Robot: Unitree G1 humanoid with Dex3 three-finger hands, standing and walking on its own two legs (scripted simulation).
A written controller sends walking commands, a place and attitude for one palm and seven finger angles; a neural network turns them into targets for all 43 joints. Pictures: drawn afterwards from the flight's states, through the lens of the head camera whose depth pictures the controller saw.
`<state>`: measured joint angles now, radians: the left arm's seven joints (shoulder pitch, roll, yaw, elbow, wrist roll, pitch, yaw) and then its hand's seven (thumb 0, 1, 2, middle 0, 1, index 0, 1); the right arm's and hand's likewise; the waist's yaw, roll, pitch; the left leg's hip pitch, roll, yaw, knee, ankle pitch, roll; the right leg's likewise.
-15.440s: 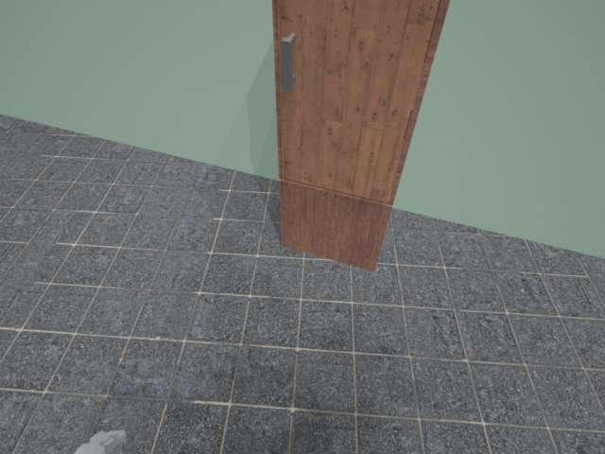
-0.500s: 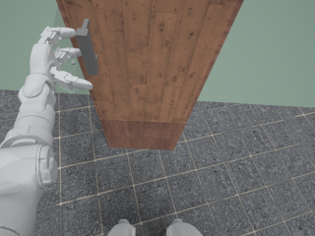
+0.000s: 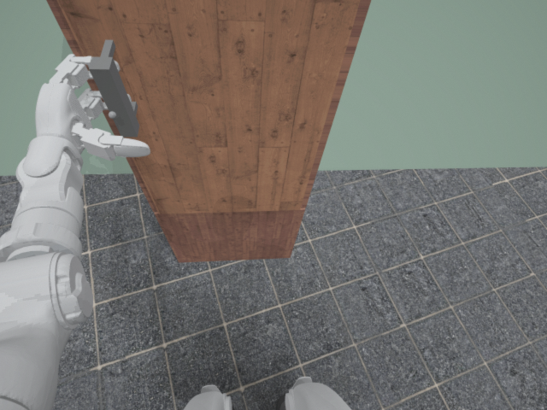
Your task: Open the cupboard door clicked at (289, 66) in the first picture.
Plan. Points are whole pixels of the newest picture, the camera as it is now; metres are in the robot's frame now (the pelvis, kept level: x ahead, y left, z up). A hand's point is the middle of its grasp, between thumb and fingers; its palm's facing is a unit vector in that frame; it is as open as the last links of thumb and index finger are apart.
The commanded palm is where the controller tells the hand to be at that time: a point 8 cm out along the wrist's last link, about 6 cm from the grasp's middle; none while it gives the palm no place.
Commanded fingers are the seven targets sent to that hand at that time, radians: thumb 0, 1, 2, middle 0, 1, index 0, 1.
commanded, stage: close the thumb around the handle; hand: left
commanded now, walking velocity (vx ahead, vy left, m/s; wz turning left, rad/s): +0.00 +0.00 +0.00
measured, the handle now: (119, 90) +0.56 +0.18 +0.11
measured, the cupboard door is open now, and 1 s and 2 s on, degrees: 0 6 48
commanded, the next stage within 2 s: pull the door open along its arc in 0.56 s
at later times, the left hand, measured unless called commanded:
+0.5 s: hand (124, 117) +0.51 +0.17 +0.10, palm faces -0.07 -1.00 -0.01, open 6.7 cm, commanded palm +0.50 +0.23 +0.11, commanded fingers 0.00 0.90 0.90 -0.40 -1.35 -0.40 -1.35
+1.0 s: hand (133, 137) +0.47 +0.15 +0.10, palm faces -0.02 -1.00 -0.02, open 6.0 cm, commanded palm +0.42 +0.20 +0.11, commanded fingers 0.00 0.90 0.90 -0.40 -1.35 -0.40 -1.35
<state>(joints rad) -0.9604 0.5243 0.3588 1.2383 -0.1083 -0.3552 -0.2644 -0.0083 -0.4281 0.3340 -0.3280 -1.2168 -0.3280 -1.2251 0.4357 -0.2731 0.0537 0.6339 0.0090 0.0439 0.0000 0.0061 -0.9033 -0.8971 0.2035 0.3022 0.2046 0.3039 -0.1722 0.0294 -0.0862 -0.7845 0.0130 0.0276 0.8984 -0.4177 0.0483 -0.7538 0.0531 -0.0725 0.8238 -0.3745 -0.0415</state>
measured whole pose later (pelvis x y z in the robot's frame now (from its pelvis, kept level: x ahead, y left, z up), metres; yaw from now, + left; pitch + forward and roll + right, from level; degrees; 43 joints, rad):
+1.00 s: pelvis +0.01 +0.00 +0.01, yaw -1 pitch +15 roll -1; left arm -0.71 0.38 0.30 0.98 -0.16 -0.34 -0.20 0.00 0.69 0.77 -0.36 -1.35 -0.33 -1.35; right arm 0.44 -0.28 0.02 0.59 0.02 0.06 0.02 0.01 -0.90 -0.90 0.20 0.30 0.20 0.30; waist -0.13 0.04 -0.12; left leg -0.70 0.02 0.05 0.85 -0.42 0.04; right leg -0.69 0.06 -0.04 0.80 -0.38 -0.05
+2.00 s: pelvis +0.00 -0.06 +0.02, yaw +4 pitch +3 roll +1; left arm 0.09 -0.09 -0.25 0.02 0.04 -0.08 0.53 0.02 0.54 0.74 -0.36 -1.32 -0.38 -1.32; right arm 0.17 -0.20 0.02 0.58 -0.04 0.07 0.00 0.01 -0.90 -0.90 0.20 0.30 0.20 0.30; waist -0.01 0.04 -0.07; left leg -0.42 0.00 -0.04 0.71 -0.35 -0.02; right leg -0.41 0.05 -0.13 0.72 -0.38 -0.12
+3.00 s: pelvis -0.01 -0.01 +0.02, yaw +3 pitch +2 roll +0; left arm 0.03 0.03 -0.30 0.08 -0.10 -0.14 0.05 -0.01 -0.51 0.30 -0.21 -0.35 -0.17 -0.36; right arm 0.22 -0.21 0.05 0.51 0.02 0.02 0.00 0.01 -0.90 -0.90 0.20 0.30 0.20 0.30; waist 0.00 0.05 -0.05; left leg -0.45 -0.04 0.00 0.77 -0.37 0.03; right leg -0.44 0.01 -0.08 0.77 -0.38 -0.05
